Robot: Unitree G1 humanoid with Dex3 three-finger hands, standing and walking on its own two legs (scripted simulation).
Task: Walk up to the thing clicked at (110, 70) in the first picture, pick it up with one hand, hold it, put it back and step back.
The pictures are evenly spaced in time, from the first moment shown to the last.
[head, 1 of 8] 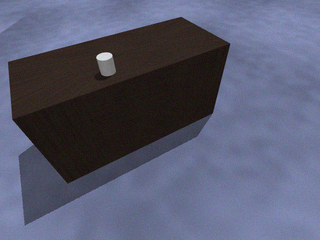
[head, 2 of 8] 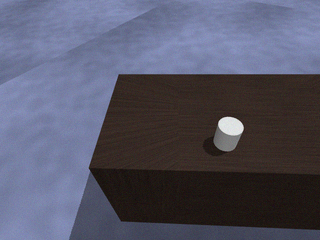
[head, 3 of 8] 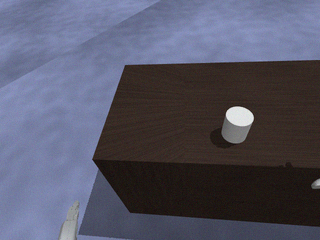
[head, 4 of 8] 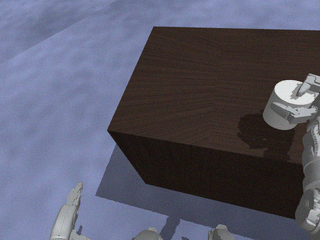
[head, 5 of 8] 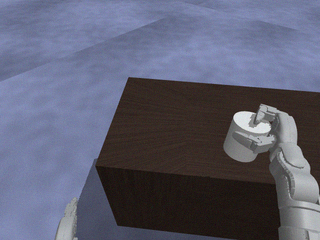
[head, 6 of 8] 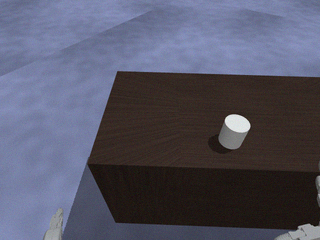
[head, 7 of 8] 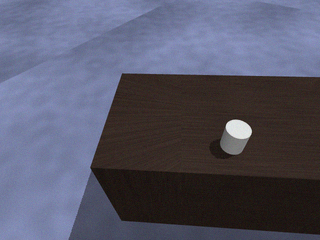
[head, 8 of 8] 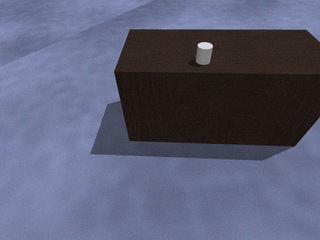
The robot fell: no
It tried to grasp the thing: yes
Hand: right
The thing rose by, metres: 0.22
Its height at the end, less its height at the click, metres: +0.00
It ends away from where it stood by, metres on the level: 0.01
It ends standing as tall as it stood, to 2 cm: yes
